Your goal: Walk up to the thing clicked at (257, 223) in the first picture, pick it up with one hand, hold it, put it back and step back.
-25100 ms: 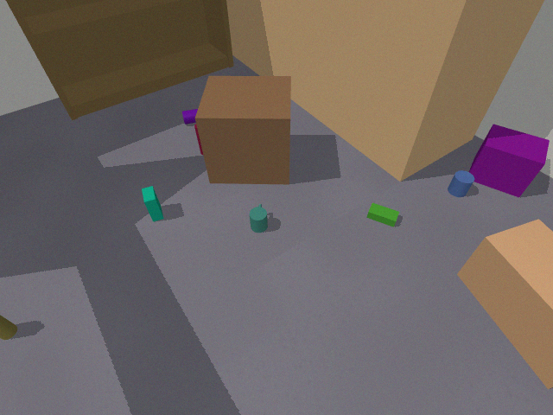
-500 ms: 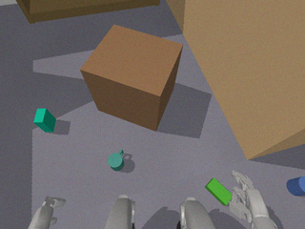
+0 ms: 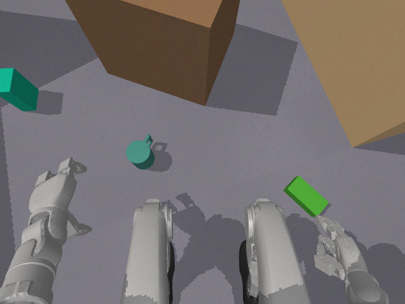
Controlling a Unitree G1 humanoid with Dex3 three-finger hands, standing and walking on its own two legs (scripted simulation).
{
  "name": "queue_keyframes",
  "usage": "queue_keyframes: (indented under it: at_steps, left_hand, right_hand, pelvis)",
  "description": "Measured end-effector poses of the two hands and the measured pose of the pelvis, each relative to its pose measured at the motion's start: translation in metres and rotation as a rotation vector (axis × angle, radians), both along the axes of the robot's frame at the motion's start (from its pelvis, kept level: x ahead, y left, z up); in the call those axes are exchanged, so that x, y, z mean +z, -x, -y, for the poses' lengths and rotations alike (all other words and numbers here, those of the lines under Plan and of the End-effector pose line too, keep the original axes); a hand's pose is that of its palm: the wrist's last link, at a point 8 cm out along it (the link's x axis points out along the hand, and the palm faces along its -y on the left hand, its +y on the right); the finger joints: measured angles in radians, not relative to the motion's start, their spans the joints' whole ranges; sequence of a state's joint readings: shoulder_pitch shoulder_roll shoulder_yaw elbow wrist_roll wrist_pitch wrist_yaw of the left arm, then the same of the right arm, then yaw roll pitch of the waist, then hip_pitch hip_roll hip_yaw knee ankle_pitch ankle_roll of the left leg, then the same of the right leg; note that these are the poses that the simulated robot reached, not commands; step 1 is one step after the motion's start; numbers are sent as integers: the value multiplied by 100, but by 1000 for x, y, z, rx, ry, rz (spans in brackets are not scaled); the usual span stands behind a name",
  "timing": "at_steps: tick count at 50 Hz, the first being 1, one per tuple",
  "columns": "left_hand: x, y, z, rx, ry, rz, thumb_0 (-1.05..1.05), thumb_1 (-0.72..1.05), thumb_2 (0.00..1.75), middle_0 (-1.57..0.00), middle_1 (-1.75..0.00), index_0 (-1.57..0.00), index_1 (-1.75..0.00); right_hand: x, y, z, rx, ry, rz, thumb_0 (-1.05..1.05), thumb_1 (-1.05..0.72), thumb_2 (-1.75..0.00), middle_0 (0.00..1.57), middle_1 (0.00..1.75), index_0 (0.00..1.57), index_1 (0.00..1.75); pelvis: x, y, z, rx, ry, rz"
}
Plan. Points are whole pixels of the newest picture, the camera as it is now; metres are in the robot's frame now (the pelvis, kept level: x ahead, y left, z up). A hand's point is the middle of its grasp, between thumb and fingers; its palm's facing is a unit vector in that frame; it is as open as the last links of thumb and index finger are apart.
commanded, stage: rise first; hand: left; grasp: from above
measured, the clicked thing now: (143, 151) +0.51 +0.22 -0.43
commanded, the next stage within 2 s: approach in 1.28 s
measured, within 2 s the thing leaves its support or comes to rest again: neither
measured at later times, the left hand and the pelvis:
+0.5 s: hand (93, 182) +0.37 +0.30 -0.25, palm faces -0.47 -0.13 -0.87, open 14.2 cm; pelvis -0.03 +0.01 -0.10, yaw -3 degrees
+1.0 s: hand (104, 172) +0.40 +0.29 -0.29, palm faces -0.46 -0.03 -0.89, open 14.0 cm; pelvis -0.02 +0.01 -0.12, yaw -4 degrees
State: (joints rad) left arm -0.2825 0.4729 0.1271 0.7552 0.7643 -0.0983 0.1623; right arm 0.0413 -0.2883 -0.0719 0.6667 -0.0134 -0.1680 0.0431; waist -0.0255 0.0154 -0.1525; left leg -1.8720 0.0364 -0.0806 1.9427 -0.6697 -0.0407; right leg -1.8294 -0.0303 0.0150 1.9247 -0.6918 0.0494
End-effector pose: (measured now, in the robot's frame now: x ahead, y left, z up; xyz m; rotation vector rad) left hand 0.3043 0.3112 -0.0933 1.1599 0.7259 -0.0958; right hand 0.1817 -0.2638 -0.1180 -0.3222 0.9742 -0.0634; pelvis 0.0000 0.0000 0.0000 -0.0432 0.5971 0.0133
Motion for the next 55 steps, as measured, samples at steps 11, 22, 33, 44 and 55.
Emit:
queue_keyframes:
  at_steps: [11, 22, 33, 44, 55]
  left_hand:
    - [-52, -35, 1, -156, -87, 20, 0, -54, 105, -8, -104, -7, -105]
    - [-86, -61, 3, -305, -150, 55, 0, -55, 106, -7, -102, -7, -103]
    - [-114, -83, 9, -375, -206, 70, 0, -55, 105, -7, -98, -7, -99]
    - [-132, -97, 14, -420, -236, 64, 0, -52, 101, -8, -99, -9, -99]
    - [-146, -108, 21, -420, -230, 80, 0, -51, 99, -8, -102, -10, -101]
  right_hand:
    - [-69, 88, 6, -72, 10, -195, 1, -88, -89, 20, 29, 21, 30]
    - [-77, 129, 9, -108, 71, -303, 1, -89, -90, 20, 29, 21, 30]
    - [-87, 130, 3, -103, 87, -328, 1, -90, -90, 20, 29, 21, 30]
    - [-102, 130, -5, -86, 65, -356, 1, -90, -90, 20, 29, 21, 30]
    - [-111, 137, -3, -92, 61, -400, 1, -91, -90, 20, 29, 21, 30]
  pelvis:
    - [-63, 27, 1, -13, 18, 30]
    - [-90, 30, -7, -13, 51, 39]
    - [-106, 28, -15, -14, 72, 28]
    - [-118, 23, -16, -18, 74, 13]
    - [-126, 18, -13, -26, 70, 0]
